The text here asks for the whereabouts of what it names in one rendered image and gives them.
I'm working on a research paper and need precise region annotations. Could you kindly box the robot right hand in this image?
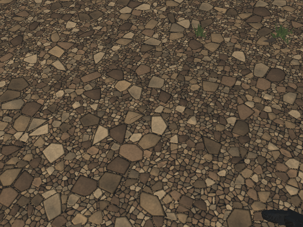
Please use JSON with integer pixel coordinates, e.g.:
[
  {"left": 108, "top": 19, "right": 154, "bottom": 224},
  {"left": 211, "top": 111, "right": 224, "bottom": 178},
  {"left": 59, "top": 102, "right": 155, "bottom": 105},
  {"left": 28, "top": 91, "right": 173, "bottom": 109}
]
[{"left": 261, "top": 209, "right": 303, "bottom": 227}]

